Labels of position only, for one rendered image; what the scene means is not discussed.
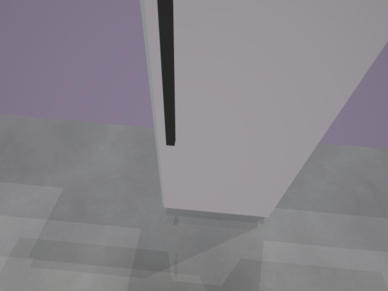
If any handle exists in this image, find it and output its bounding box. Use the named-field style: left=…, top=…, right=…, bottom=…
left=157, top=0, right=175, bottom=146

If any fridge door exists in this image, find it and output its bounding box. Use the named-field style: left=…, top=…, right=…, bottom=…
left=144, top=0, right=388, bottom=217

